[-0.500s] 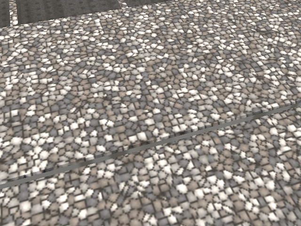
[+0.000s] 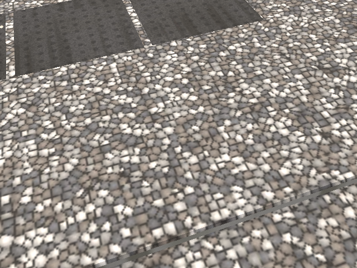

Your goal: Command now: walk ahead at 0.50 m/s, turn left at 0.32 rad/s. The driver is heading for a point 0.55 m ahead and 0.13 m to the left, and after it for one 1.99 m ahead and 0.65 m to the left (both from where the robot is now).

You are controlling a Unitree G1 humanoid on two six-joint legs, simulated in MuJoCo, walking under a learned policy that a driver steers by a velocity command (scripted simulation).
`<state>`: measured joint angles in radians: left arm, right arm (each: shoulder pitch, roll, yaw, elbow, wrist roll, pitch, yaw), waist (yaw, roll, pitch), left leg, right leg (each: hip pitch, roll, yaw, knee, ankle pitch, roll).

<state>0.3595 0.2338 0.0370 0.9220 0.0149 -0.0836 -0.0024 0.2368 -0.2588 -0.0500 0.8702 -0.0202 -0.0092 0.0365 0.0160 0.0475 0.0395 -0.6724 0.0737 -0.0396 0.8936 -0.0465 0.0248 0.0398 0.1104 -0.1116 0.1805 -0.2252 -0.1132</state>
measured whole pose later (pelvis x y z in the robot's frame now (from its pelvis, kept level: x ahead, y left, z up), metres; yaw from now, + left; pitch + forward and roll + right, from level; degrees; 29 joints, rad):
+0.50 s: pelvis +0.27 +0.05 +0.00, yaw +17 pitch +1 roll +0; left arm 0.12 0.26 0.02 0.77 0.05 -0.04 -0.01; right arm 0.36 -0.27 -0.07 0.89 0.00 -0.04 0.01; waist -0.03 -0.03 0.04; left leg -0.11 -0.16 -0.08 0.31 -0.20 0.14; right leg -0.65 -0.12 0.06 0.92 -0.18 0.06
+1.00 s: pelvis +0.52 +0.10 +0.02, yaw +28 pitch +0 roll -2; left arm 0.26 0.25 0.06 0.92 0.04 -0.03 0.01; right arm 0.18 -0.29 -0.06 0.77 -0.02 0.03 0.03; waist -0.04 0.02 0.04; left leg -0.52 0.03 0.05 0.88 -0.46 0.03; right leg -0.01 -0.01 -0.08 0.25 -0.60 -0.01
